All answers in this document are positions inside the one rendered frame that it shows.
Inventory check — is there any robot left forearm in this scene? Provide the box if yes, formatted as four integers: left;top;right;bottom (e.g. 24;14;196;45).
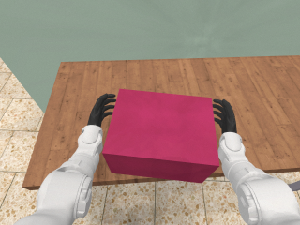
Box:
36;125;103;209

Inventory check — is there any table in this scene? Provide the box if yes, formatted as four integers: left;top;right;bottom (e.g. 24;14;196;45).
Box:
22;55;300;191

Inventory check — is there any robot left hand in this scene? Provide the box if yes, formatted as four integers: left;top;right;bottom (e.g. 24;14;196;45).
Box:
87;93;116;127

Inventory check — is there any robot right upper arm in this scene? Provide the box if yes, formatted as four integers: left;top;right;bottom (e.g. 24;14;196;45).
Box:
236;177;300;225

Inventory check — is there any robot right hand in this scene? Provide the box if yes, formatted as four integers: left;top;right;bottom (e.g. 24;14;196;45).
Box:
212;99;237;134

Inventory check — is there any robot left upper arm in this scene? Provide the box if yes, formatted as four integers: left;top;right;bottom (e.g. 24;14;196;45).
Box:
13;171;93;225

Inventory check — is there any robot right forearm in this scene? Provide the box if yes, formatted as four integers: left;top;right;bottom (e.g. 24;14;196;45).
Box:
217;132;300;215

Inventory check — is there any carton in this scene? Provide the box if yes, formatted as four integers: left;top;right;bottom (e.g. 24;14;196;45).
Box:
102;88;219;184

